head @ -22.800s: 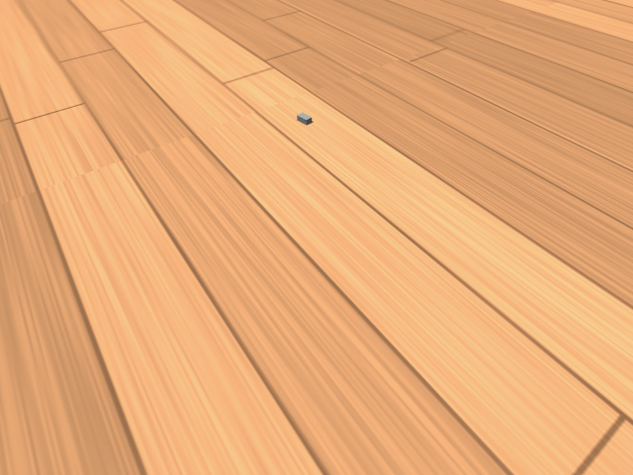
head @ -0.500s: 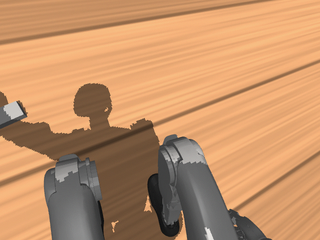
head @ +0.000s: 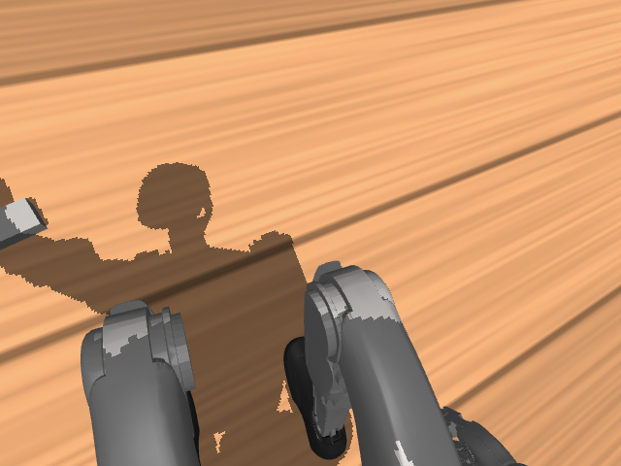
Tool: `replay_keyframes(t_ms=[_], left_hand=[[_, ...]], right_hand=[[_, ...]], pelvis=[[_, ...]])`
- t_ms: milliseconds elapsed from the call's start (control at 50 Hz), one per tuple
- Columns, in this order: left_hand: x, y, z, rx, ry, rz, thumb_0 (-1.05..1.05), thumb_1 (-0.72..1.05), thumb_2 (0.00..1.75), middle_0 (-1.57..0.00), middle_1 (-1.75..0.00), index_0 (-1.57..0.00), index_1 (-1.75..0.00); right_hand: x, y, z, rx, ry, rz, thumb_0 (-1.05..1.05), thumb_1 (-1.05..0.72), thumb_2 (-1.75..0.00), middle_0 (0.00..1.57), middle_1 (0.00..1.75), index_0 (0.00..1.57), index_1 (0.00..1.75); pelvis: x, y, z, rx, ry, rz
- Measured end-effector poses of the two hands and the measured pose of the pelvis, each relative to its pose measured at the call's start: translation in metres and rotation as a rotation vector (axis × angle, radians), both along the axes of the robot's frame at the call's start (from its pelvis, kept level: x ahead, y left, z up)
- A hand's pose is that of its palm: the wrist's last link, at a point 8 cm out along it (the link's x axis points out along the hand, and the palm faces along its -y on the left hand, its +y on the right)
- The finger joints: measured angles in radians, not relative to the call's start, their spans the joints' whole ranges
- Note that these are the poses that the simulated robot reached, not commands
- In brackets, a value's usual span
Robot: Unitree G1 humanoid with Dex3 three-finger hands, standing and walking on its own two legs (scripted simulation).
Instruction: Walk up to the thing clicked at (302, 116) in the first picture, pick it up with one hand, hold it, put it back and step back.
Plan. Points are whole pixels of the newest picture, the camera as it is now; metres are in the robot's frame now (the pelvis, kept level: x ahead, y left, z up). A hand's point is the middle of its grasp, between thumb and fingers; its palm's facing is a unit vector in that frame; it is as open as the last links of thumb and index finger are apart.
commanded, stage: rise first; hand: left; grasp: from above
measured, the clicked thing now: (7, 226) +0.46 +0.35 -0.30
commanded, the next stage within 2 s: approach in 1.86 s
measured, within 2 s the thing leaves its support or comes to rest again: neither
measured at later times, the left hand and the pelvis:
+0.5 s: hand out of the picture +0.41 +0.38 -0.18, palm faces -0.38 -0.22 -0.90, open 12.1 cm; pelvis +0.00 +0.00 +0.00, yaw +0 degrees
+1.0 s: hand out of the picture +0.41 +0.37 -0.18, palm faces -0.39 -0.23 -0.89, open 12.2 cm; pelvis +0.00 +0.00 +0.00, yaw +0 degrees
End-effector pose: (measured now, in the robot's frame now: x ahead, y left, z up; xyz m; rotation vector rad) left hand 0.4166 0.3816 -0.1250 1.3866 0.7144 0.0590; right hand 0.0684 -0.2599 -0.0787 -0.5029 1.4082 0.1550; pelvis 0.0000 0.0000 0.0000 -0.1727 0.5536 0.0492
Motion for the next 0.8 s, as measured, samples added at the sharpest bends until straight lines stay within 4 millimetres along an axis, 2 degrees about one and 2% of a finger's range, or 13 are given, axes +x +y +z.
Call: replay_keyframes(t_ms=[280,600,800], left_hand=[[-0.0030,-0.0001,0.0021,-0.010,0.016,-0.002,0.00,-0.21,0.72,-0.37,-0.75,-0.38,-0.74],[-0.0008,0.0009,-0.0046,-0.010,0.005,-0.008,0.00,-0.19,0.71,-0.39,-0.74,-0.39,-0.73],[-0.0023,0.0000,0.0007,-0.001,0.007,-0.009,0.00,-0.19,0.71,-0.39,-0.72,-0.39,-0.72]], right_hand=[[0.0034,-0.0001,-0.0020,0.016,-0.007,0.011,0.00,-0.89,-0.90,0.20,0.30,0.20,0.30],[0.0026,-0.0024,-0.0003,-0.002,-0.003,0.019,0.00,-0.89,-0.90,0.20,0.30,0.20,0.30],[0.0050,0.0003,-0.0031,0.023,0.000,0.009,0.00,-0.89,-0.89,0.20,0.30,0.20,0.30]], pelvis=[[-0.0002,-0.0018,0.0006,0.007,-0.003,0.003],[0.0000,-0.0006,-0.0014,-0.001,-0.007,-0.001],[0.0015,-0.0014,0.0006,0.005,0.005,0.003]])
